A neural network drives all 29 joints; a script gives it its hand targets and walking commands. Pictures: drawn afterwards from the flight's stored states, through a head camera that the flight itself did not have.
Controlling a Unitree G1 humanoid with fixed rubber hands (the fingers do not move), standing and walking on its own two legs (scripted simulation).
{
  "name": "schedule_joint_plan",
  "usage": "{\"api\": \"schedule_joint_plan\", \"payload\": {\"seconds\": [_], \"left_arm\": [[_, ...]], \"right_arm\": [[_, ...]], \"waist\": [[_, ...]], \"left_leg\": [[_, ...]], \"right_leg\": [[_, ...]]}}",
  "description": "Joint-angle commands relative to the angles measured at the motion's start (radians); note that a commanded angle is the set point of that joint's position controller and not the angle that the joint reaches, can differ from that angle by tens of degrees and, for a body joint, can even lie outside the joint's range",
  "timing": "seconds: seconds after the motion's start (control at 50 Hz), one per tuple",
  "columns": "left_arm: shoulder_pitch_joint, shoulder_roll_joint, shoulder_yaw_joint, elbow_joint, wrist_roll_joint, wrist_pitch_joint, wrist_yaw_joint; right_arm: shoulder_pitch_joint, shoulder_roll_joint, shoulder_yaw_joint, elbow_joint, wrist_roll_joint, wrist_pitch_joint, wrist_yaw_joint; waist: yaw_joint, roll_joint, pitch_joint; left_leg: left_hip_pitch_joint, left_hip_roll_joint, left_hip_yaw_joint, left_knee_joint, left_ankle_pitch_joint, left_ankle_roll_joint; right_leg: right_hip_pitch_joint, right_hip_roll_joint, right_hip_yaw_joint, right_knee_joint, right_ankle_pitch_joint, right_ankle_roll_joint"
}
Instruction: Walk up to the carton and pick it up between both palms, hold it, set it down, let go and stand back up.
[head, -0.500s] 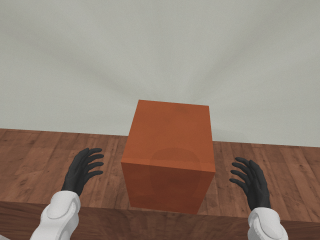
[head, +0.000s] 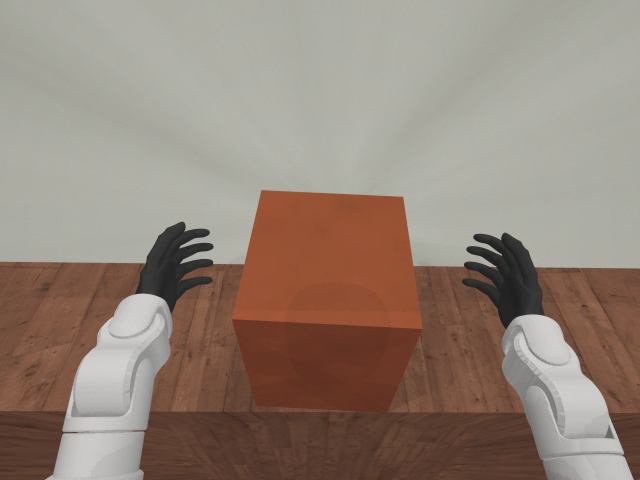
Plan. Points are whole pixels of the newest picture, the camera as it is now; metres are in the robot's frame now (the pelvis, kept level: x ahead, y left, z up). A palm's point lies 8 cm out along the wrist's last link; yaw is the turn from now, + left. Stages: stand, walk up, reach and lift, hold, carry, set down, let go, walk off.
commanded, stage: reach and lift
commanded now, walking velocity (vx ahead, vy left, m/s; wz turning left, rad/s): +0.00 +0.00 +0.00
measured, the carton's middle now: (326, 305) +0.38 +0.01 -0.01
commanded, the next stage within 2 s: none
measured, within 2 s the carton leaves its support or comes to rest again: neither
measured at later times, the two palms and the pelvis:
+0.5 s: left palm (171, 211) +0.40 +0.19 +0.16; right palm (499, 229) +0.39 -0.19 +0.15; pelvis -0.01 -0.01 +0.00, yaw +3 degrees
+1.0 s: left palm (194, 269) +0.39 +0.18 +0.07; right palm (473, 279) +0.38 -0.19 +0.06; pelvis +0.00 +0.00 +0.00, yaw +3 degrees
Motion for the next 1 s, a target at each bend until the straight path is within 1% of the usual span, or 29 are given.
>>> {"api": "schedule_joint_plan", "payload": {"seconds": [0.0,0.02,0.06,0.1,0.12,0.14,0.18,0.22,0.24,0.26,0.3,0.32,0.34,0.36,0.4,0.5,0.54,0.62,0.64,0.68,0.7,0.72,0.76,0.78,0.82,0.86,0.9,0.94,0.98], "left_arm": [[-0.421,0.145,0.048,-0.105,-0.007,-0.045,0.006],[-0.477,0.152,0.027,-0.085,-0.024,-0.054,0.008],[-0.536,0.189,0.051,0.032,-0.002,-0.04,0.004],[-0.547,0.187,0.058,0.027,0.006,-0.028,0.003],[-0.612,0.217,0.054,0.104,-0.009,-0.032,0.001],[-0.617,0.207,0.047,0.066,-0.012,-0.038,0.006],[-0.703,0.216,0.042,0.164,-0.005,-0.048,0.011],[-0.729,0.225,0.034,0.254,-0.013,-0.06,0.004],[-0.76,0.23,0.025,0.249,-0.029,-0.07,0.003],[-0.82,0.241,0.034,0.343,-0.031,-0.081,-0.002],[-0.813,0.229,0.011,0.307,-0.037,-0.098,-0.004],[-0.833,0.246,0.032,0.38,-0.025,-0.112,-0.007],[-0.823,0.237,0.013,0.305,-0.028,-0.122,-0.003],[-0.857,0.24,0.008,0.395,-0.031,-0.131,-0.007],[-0.882,0.253,0.015,0.375,-0.016,-0.13,-0.01],[-0.975,0.292,0.032,0.425,0.001,-0.128,0.009],[-0.958,0.253,0.001,0.511,-0.009,-0.136,0.007],[-0.893,0.219,0.001,0.515,0.016,-0.17,-0.001],[-0.868,0.207,0.002,0.544,0.019,-0.186,-0.009],[-0.846,0.183,-0.003,0.563,0.021,-0.203,-0.022],[-0.813,0.173,0.012,0.64,0.031,-0.229,-0.033],[-0.813,0.173,0.007,0.604,0.041,-0.261,-0.032],[-0.78,0.157,0.013,0.607,0.044,-0.322,-0.036],[-0.79,0.121,-0.009,0.513,0.045,-0.357,-0.026],[-0.798,0.133,0.003,0.64,0.047,-0.417,-0.025],[-0.841,0.116,-0.017,0.633,0.04,-0.481,-0.014],[-0.922,0.141,-0.018,0.633,0.036,-0.553,0.007],[-0.914,0.117,-0.03,0.73,0.034,-0.609,0.023],[-0.941,0.106,-0.049,0.79,0.027,-0.679,0.037]], "right_arm": [[-0.43,-0.121,-0.053,-0.154,0.004,-0.037,0.004],[-0.491,-0.117,-0.071,-0.139,-0.011,-0.037,0.003],[-0.535,-0.126,-0.069,-0.055,-0.008,-0.016,-0.003],[-0.527,-0.117,-0.065,0.0,-0.006,-0.005,-0.013],[-0.586,-0.127,-0.078,0.026,-0.007,0.005,-0.016],[-0.603,-0.122,-0.079,0.029,-0.006,0.005,-0.018],[-0.68,-0.117,-0.075,0.121,-0.003,0.014,-0.011],[-0.708,-0.107,-0.059,0.146,-0.005,0.014,-0.012],[-0.732,-0.116,-0.083,0.143,-0.008,0.011,-0.016],[-0.787,-0.099,-0.063,0.216,-0.012,0.017,-0.015],[-0.803,-0.104,-0.046,0.163,0.009,0.002,-0.015],[-0.838,-0.094,-0.014,0.192,0.022,0.001,-0.013],[-0.819,-0.107,-0.055,0.173,0.006,-0.015,-0.022],[-0.843,-0.1,-0.037,0.241,0.002,-0.008,-0.019],[-0.854,-0.111,-0.048,0.25,0.014,-0.014,-0.023],[-0.943,-0.153,-0.085,0.333,0.001,-0.023,-0.021],[-0.945,-0.145,-0.063,0.428,0.014,-0.026,-0.018],[-0.891,-0.141,-0.052,0.465,0.013,-0.062,-0.003],[-0.876,-0.122,-0.037,0.474,0.014,-0.078,0.001],[-0.852,-0.127,-0.043,0.494,0.004,-0.1,-0.002],[-0.842,-0.105,-0.028,0.55,-0.004,-0.111,0.003],[-0.835,-0.082,-0.006,0.533,0.006,-0.131,0.006],[-0.807,-0.077,-0.017,0.525,-0.008,-0.169,0.01],[-0.805,-0.075,-0.025,0.467,-0.015,-0.218,0.014],[-0.825,-0.055,-0.026,0.499,-0.038,-0.254,0.016],[-0.837,-0.031,-0.05,0.517,-0.076,-0.299,0.028],[-0.894,-0.036,-0.075,0.496,-0.104,-0.346,0.027],[-0.887,-0.005,-0.078,0.567,-0.147,-0.378,0.03],[-0.874,0.02,-0.078,0.614,-0.15,-0.41,0.032]], "waist": [[0.009,0.014,-0.426],[-0.006,0.009,-0.442],[0.0,-0.002,-0.391],[-0.009,0.007,-0.403],[-0.015,-0.005,-0.389],[-0.014,0.0,-0.405],[-0.018,0.008,-0.394],[-0.014,-0.029,-0.412],[-0.033,-0.024,-0.459],[-0.025,-0.03,-0.438],[-0.019,-0.021,-0.526],[0.001,-0.032,-0.517],[-0.035,0.0,-0.591],[-0.037,-0.016,-0.544],[-0.046,0.001,-0.57],[-0.044,0.025,-0.58],[-0.043,0.03,-0.509],[-0.038,0.062,-0.568],[-0.037,0.033,-0.57],[-0.066,0.029,-0.552],[-0.039,0.011,-0.486],[-0.033,0.027,-0.487],[-0.04,0.023,-0.481],[-0.046,0.053,-0.55],[-0.02,0.036,-0.49],[-0.037,0.058,-0.519],[-0.031,0.048,-0.557],[-0.028,0.02,-0.582],[-0.035,0.047,-0.649]], "left_leg": [[-0.09,-0.067,0.025,-0.019,0.375,-0.024],[-0.103,-0.062,0.018,-0.02,0.343,-0.018],[-0.132,-0.07,0.027,-0.038,0.266,-0.009],[-0.126,-0.076,0.03,-0.032,0.293,-0.012],[-0.171,-0.074,0.021,-0.049,0.223,-0.004],[-0.162,-0.075,0.024,-0.046,0.233,-0.003],[-0.172,-0.068,0.019,-0.055,0.218,-0.009],[-0.191,-0.077,0.02,-0.056,0.181,0.01],[-0.182,-0.076,0.021,-0.051,0.207,0.005],[-0.212,-0.079,0.021,-0.046,0.185,0.012],[-0.161,-0.078,0.022,-0.031,0.293,0.001],[-0.188,-0.085,0.018,-0.026,0.288,0.006],[-0.153,-0.08,0.009,-0.018,0.327,-0.007],[-0.175,-0.083,0.013,-0.016,0.314,-0.007],[-0.138,-0.089,0.014,-0.005,0.365,-0.016],[-0.139,-0.077,0.008,-0.008,0.358,-0.03],[-0.134,-0.073,0.0,0.001,0.362,-0.038],[-0.06,-0.073,0.005,0.036,0.478,-0.056],[-0.061,-0.076,0.011,0.039,0.489,-0.052],[-0.06,-0.081,0.006,0.039,0.503,-0.051],[-0.094,-0.084,0.017,0.026,0.476,-0.038],[-0.107,-0.083,0.013,0.027,0.475,-0.039],[-0.084,-0.076,0.008,0.033,0.471,-0.034],[-0.029,-0.072,0.008,0.054,0.547,-0.055],[-0.078,-0.076,0.009,0.061,0.478,-0.045],[-0.079,-0.07,-0.003,0.055,0.447,-0.054],[-0.1,-0.074,0.007,0.058,0.391,-0.05],[-0.133,-0.069,0.002,0.072,0.37,-0.046],[-0.176,-0.075,0.011,0.092,0.338,-0.046]], "right_leg": [[0.254,0.075,-0.039,0.054,0.278,-0.041],[0.241,0.073,-0.041,0.06,0.265,-0.041],[0.228,0.061,-0.037,0.044,0.209,-0.037],[0.255,0.061,-0.031,0.049,0.25,-0.031],[0.253,0.054,-0.03,0.045,0.198,-0.029],[0.253,0.053,-0.032,0.051,0.206,-0.023],[0.217,0.054,-0.041,0.05,0.179,-0.028],[0.22,0.045,-0.037,0.048,0.16,-0.013],[0.235,0.045,-0.037,0.05,0.183,-0.014],[0.229,0.036,-0.036,0.052,0.175,-0.011],[0.255,0.042,-0.046,0.06,0.281,-0.014],[0.265,0.039,-0.041,0.058,0.289,-0.012],[0.298,0.05,-0.047,0.073,0.342,-0.015],[0.275,0.048,-0.047,0.067,0.32,-0.017],[0.28,0.052,-0.052,0.065,0.381,-0.016],[0.265,0.065,-0.061,0.074,0.359,-0.02],[0.215,0.069,-0.064,0.052,0.299,-0.031],[0.195,0.08,-0.076,0.052,0.349,-0.031],[0.216,0.08,-0.08,0.047,0.379,-0.026],[0.228,0.078,-0.087,0.051,0.397,-0.02],[0.218,0.073,-0.084,0.043,0.371,-0.018],[0.237,0.069,-0.075,0.048,0.38,-0.02],[0.197,0.072,-0.079,0.047,0.335,-0.013],[0.188,0.085,-0.097,0.059,0.361,-0.018],[0.16,0.08,-0.083,0.049,0.296,-0.023],[0.136,0.081,-0.094,0.057,0.242,-0.029],[0.129,0.08,-0.092,0.056,0.218,-0.033],[0.097,0.081,-0.091,0.07,0.218,-0.034],[0.094,0.07,-0.08,0.096,0.241,-0.037]]}}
